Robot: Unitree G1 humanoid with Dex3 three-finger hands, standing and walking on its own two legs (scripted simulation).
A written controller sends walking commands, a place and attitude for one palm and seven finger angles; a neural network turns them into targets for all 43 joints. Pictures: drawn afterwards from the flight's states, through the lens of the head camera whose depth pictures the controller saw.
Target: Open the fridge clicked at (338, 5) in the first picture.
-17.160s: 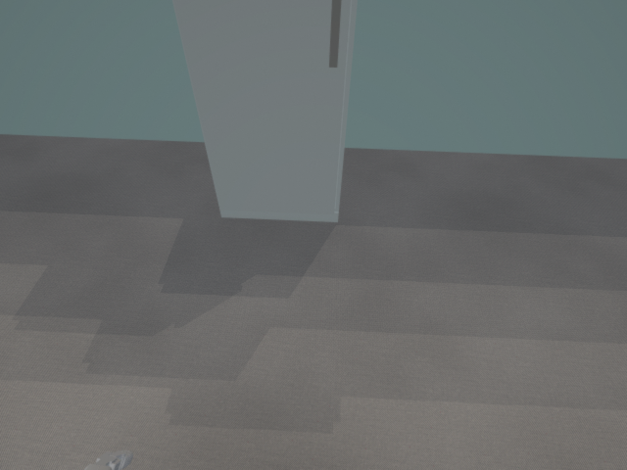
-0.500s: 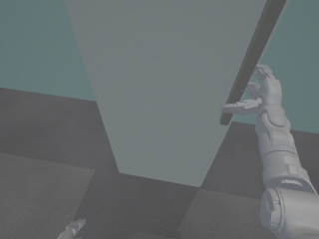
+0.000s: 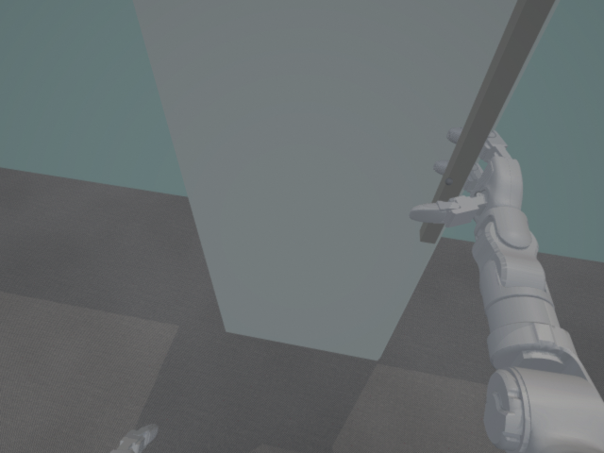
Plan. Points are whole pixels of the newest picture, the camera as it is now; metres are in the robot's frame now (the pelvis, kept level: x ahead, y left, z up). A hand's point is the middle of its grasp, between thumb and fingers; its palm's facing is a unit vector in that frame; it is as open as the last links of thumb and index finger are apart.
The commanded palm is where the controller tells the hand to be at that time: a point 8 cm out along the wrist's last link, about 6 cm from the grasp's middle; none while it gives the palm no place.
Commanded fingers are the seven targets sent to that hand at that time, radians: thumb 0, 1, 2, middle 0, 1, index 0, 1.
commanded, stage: slide the fingers in behind the handle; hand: right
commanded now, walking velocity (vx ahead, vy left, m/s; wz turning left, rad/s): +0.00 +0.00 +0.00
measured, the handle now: (476, 114) +0.50 -0.16 +0.22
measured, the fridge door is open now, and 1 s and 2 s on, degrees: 0 0 0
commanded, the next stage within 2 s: grip the handle and tug to test in 0.46 s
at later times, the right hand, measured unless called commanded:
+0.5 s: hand (447, 181) +0.44 -0.14 +0.16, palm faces +0.08 +1.00 +0.01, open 14.2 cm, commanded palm +0.41 -0.19 +0.16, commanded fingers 0.00 0.50 -0.30 0.30 1.20 0.30 1.20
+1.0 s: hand (446, 179) +0.45 -0.14 +0.16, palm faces +0.08 +1.00 +0.01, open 9.5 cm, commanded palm +0.42 -0.18 +0.16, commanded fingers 0.00 -0.57 -0.76 0.41 1.35 0.41 1.35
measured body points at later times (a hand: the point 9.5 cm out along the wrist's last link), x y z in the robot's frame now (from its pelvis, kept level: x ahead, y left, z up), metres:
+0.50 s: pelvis +0.00 +0.00 +0.00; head +0.01 +0.00 +0.45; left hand +0.09 +0.25 -0.11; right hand +0.43 -0.19 +0.16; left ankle -0.01 +0.11 -0.73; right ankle +0.01 -0.12 -0.73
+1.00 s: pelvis +0.00 -0.01 +0.00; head +0.02 +0.00 +0.45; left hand +0.10 +0.24 -0.11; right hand +0.44 -0.19 +0.16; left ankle -0.01 +0.11 -0.73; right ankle +0.01 -0.12 -0.73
